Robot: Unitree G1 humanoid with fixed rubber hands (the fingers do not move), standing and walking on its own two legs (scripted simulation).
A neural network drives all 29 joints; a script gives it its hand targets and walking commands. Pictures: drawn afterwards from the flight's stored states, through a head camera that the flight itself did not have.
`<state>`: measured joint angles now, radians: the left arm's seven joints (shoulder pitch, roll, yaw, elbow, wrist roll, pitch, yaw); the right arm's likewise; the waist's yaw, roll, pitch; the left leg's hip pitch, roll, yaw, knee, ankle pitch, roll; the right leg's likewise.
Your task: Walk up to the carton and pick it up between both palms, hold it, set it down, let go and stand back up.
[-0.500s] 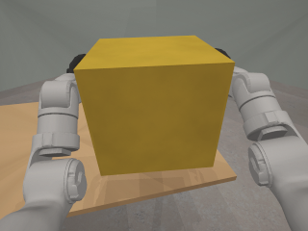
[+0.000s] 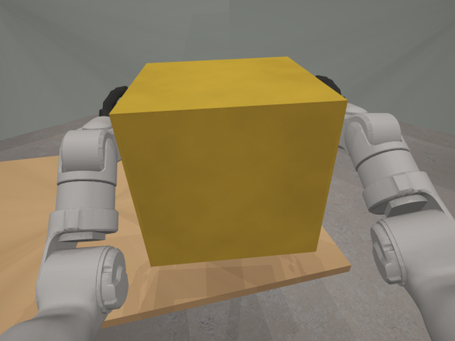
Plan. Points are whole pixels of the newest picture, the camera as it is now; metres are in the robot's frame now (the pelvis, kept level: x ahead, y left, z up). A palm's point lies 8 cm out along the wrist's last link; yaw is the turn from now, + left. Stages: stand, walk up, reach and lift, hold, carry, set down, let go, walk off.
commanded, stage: hold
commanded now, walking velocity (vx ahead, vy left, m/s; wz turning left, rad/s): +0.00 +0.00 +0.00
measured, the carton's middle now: (225, 151) +0.37 +0.00 +0.24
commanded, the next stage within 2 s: none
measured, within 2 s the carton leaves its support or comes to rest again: neither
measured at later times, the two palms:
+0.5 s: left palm (109, 123) +0.36 +0.18 +0.30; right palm (335, 106) +0.37 -0.17 +0.32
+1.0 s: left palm (111, 123) +0.36 +0.18 +0.30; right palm (336, 106) +0.36 -0.18 +0.32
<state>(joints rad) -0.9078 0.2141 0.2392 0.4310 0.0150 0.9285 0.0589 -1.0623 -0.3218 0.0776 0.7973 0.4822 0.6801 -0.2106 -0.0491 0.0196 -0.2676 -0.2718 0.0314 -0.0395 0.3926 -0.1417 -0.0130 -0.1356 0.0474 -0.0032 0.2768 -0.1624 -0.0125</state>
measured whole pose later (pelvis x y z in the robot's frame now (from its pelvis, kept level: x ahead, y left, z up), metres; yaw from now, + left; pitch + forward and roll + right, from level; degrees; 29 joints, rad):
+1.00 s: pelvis +0.00 +0.00 +0.00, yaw -1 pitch +1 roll -2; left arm -0.96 0.21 0.26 0.49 0.03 0.94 0.06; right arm -1.14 -0.33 0.07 0.87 0.47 0.71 -0.20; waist -0.04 0.02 -0.28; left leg -0.27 0.03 -0.04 0.41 -0.15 -0.01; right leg -0.14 0.06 0.02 0.28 -0.16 -0.01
